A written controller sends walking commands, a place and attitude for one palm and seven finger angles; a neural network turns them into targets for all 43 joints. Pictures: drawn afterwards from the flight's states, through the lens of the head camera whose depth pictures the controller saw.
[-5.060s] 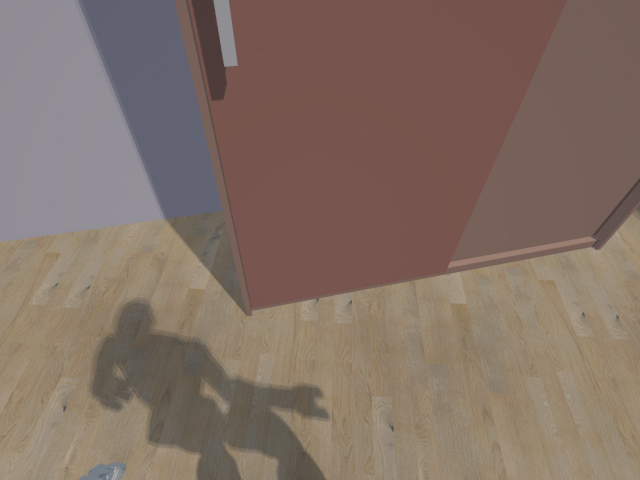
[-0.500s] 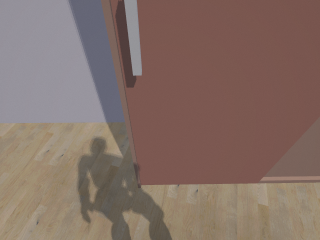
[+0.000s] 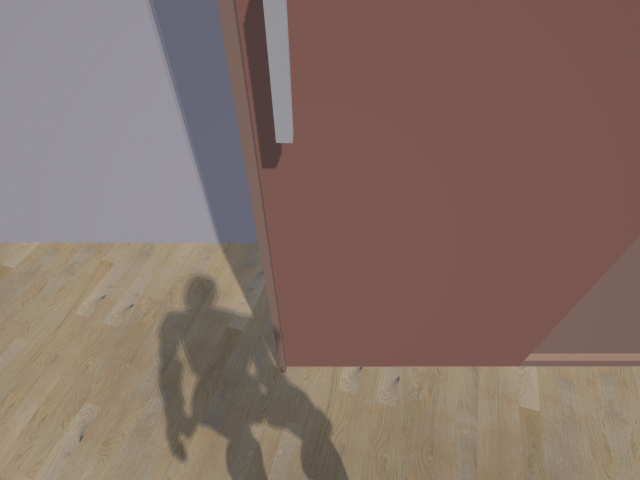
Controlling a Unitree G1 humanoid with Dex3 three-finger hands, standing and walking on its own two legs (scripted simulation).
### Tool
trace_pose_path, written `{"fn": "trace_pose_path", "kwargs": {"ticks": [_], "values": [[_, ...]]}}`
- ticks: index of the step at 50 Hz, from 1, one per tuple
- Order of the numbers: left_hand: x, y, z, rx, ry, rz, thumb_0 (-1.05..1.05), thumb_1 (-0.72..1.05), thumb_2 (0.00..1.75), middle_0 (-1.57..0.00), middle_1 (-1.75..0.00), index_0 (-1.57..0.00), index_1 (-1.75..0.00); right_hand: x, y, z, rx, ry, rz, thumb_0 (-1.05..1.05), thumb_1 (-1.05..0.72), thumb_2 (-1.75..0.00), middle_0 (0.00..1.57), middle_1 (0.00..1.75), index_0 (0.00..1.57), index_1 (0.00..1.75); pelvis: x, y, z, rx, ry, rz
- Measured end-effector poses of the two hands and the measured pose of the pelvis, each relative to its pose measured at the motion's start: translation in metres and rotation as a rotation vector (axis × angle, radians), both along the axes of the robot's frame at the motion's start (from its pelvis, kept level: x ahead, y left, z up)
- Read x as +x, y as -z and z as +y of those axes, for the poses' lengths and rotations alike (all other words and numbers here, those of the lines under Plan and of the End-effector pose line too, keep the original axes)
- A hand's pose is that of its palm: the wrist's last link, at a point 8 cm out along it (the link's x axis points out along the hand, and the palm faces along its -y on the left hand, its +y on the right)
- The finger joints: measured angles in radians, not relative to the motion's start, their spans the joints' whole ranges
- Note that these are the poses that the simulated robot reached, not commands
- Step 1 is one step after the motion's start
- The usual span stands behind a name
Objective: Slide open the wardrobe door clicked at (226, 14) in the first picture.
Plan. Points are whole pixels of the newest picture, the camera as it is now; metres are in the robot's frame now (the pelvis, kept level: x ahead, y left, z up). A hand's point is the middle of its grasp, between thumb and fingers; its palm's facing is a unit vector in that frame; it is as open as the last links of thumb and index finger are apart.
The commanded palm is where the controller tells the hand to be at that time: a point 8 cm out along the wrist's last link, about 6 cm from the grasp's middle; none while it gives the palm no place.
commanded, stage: look again from close up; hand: left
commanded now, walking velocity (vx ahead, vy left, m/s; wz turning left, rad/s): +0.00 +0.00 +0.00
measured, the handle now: (280, 49) +0.54 +0.08 +0.28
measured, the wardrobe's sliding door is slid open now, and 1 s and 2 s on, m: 0.00 0.00 0.00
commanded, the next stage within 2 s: raise the hand with hooked fingers in 1.08 s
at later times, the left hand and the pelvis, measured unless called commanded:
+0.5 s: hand out of the picture +0.04 +0.16 -0.17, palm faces -0.02 -0.97 -0.23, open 7.4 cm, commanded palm none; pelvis +0.01 -0.02 +0.00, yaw -1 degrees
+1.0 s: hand out of the picture +0.04 +0.15 -0.17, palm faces -0.01 -0.98 -0.22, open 7.4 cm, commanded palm none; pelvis +0.02 -0.03 +0.01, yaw -1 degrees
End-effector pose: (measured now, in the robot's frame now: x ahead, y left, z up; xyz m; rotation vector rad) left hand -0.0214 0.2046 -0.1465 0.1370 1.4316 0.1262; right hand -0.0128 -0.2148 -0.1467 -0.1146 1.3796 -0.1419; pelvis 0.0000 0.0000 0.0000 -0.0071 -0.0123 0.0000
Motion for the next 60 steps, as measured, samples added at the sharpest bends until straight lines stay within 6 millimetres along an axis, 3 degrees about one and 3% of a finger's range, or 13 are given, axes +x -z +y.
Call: {"fn": "trace_pose_path", "kwargs": {"ticks": [13,32,60], "values": [[0.020,-0.013,0.015,0.066,0.015,-0.057,0.01,0.91,0.90,-0.20,-0.29,-0.20,-0.30,0.028,0.004,-0.013,0.009,-0.023,-0.075,0.02,-0.92,-0.90,0.20,0.30,0.20,0.30,0.006,-0.001,-0.005,0.020,0.012,-0.007],[0.063,-0.012,0.000,0.049,0.049,-0.120,0.01,0.91,0.90,-0.20,-0.29,-0.20,-0.30,0.032,-0.005,-0.041,-0.030,-0.021,-0.027,0.01,-0.91,-0.90,0.20,0.30,0.20,0.30,0.013,-0.004,-0.025,0.018,0.015,-0.006],[0.053,-0.011,-0.007,0.058,0.027,-0.082,0.01,0.91,0.90,-0.20,-0.29,-0.20,-0.30,0.045,-0.006,-0.048,-0.028,-0.032,-0.024,0.01,-0.91,-0.90,0.20,0.30,0.20,0.30,0.018,-0.005,-0.035,0.009,0.010,0.000]]}}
